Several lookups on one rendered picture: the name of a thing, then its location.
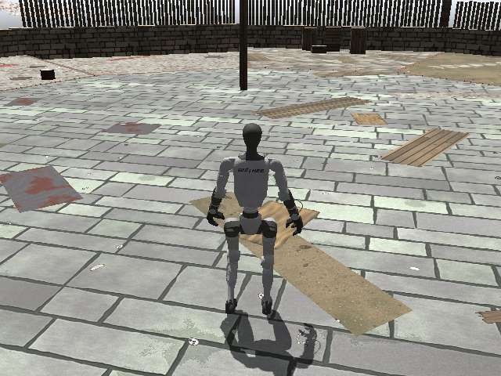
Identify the robot right upper arm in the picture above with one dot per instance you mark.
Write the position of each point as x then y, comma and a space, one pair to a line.
281, 180

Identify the robot left forearm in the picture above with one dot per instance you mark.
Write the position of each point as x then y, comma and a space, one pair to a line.
215, 202

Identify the robot right shin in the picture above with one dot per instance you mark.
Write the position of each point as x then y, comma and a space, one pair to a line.
267, 279

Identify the right robot hand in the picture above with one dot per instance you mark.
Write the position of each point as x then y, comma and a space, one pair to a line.
297, 223

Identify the robot right thigh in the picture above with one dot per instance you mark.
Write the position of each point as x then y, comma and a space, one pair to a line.
268, 232

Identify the left robot hand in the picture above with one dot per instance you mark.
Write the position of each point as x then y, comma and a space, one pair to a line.
217, 215

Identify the robot left upper arm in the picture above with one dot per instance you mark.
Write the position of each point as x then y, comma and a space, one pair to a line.
223, 175

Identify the robot right forearm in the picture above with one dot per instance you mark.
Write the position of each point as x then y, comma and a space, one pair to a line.
291, 207

